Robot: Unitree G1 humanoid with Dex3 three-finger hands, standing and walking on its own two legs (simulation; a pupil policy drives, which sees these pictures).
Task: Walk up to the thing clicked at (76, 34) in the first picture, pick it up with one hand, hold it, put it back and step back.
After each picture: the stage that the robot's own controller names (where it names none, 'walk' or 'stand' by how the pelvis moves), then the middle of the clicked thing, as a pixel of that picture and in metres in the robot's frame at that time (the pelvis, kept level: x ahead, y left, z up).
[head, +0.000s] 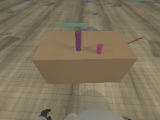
stand; (78, 41) +0.83 +0.16 -0.05
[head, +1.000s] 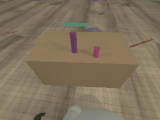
walk; (73, 43) +0.75 +0.23 -0.03
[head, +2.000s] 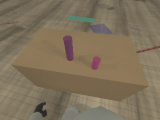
stand; (69, 49) +0.57 +0.22 -0.01
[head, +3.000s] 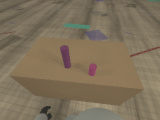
stand; (66, 58) +0.54 +0.23 -0.05
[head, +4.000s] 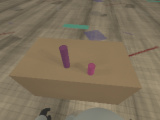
stand; (65, 57) +0.54 +0.24 -0.05
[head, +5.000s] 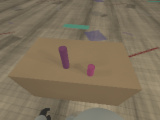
stand; (64, 58) +0.53 +0.25 -0.05
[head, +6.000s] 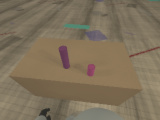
stand; (64, 58) +0.53 +0.25 -0.05
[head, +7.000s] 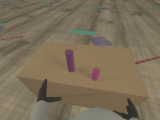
rise first; (70, 61) +0.53 +0.22 -0.05
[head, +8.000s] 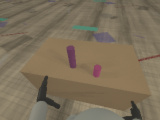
go down; (71, 58) +0.55 +0.21 -0.05
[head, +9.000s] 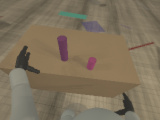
go down; (63, 50) +0.56 +0.20 -0.02
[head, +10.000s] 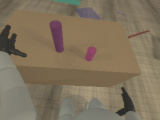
go down; (58, 39) +0.58 +0.20 +0.03
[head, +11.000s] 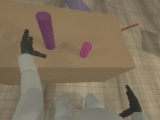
close in; (47, 34) +0.57 +0.22 +0.05
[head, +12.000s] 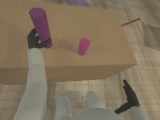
close; (43, 32) +0.57 +0.21 +0.07
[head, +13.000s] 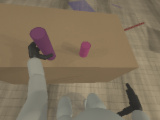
lift; (46, 47) +0.47 +0.22 +0.06
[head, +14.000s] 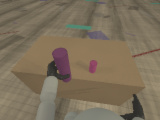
lift; (63, 67) +0.31 +0.16 +0.14
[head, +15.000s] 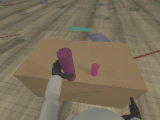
hold; (68, 67) +0.31 +0.14 +0.14
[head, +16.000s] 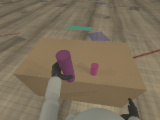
hold; (67, 68) +0.31 +0.15 +0.12
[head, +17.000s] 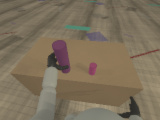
crouch; (63, 59) +0.36 +0.18 +0.15
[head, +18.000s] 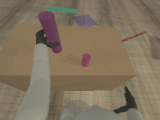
lower; (52, 36) +0.51 +0.19 +0.16
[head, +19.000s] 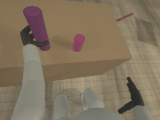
lower; (40, 33) +0.55 +0.19 +0.08
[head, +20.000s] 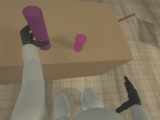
lower; (40, 33) +0.54 +0.20 +0.08
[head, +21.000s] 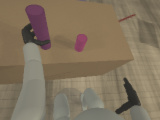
lower; (41, 32) +0.55 +0.20 +0.08
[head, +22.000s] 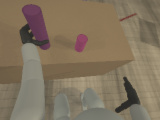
lower; (40, 32) +0.55 +0.20 +0.07
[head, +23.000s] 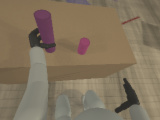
open; (47, 35) +0.54 +0.18 +0.07
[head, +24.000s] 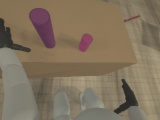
sink last; (46, 34) +0.51 +0.19 +0.08
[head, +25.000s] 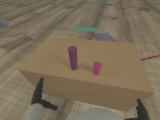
sink last; (73, 59) +0.51 +0.19 +0.00
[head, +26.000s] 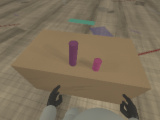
stand; (73, 54) +0.52 +0.16 +0.01
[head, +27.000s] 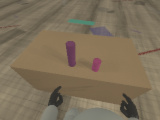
stand; (71, 55) +0.51 +0.18 +0.01
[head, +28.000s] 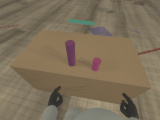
stand; (71, 54) +0.52 +0.18 +0.01
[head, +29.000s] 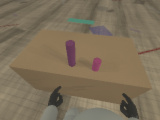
stand; (71, 54) +0.51 +0.18 +0.01
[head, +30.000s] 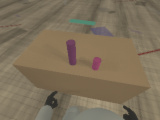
stand; (72, 53) +0.53 +0.18 +0.00
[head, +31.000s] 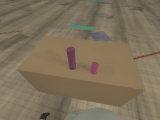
walk; (71, 59) +0.53 +0.19 -0.05
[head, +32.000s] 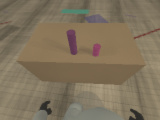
walk; (72, 43) +0.63 +0.18 -0.02
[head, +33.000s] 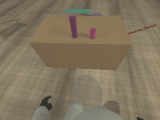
walk; (73, 27) +0.92 +0.23 -0.03
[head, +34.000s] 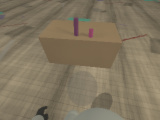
stand; (76, 27) +1.15 +0.24 -0.03
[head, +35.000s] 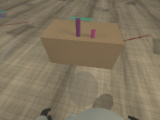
stand; (78, 28) +1.14 +0.21 -0.05
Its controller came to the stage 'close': yes
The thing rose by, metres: 0.20
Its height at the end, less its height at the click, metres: +0.00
